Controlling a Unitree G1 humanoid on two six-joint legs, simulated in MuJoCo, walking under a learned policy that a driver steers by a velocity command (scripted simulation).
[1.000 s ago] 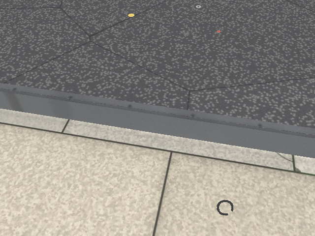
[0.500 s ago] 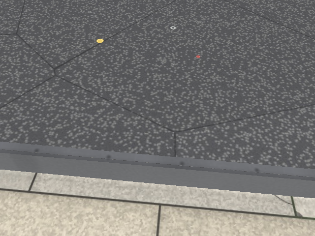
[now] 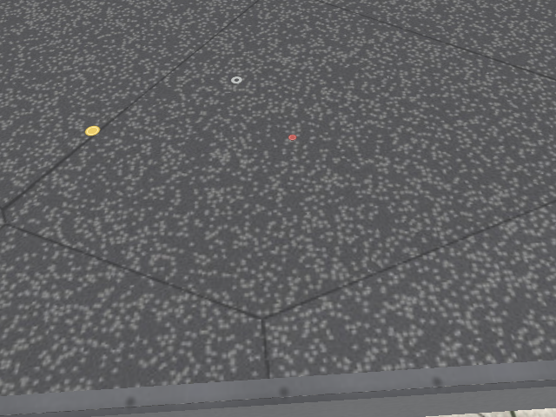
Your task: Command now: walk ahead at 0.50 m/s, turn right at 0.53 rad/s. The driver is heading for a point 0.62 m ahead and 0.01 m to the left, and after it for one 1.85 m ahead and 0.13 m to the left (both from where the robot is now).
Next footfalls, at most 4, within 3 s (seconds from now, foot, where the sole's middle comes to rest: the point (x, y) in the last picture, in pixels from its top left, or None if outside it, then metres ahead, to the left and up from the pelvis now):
0.20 left None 0.27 0.13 -0.78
0.80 right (464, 339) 0.60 -0.33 -0.62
1.40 left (350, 234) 0.88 -0.09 -0.62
1.90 right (374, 133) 1.26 -0.18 -0.62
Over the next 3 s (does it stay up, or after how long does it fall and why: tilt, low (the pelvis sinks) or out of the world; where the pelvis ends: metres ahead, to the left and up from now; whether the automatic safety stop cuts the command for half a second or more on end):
stays up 1.57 0.08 0.13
